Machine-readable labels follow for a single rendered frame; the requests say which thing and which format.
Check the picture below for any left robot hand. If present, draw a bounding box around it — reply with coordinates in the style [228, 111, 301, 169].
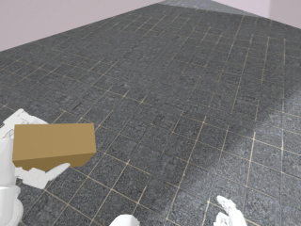
[0, 108, 71, 189]

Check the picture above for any robot left thigh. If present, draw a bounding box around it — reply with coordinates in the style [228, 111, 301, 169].
[109, 214, 140, 226]

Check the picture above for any robot left forearm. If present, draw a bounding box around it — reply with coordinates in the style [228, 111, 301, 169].
[0, 185, 24, 226]

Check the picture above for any right robot hand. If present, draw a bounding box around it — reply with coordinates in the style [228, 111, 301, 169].
[214, 195, 247, 226]

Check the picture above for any sponge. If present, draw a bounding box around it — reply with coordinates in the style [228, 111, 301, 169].
[12, 123, 97, 171]

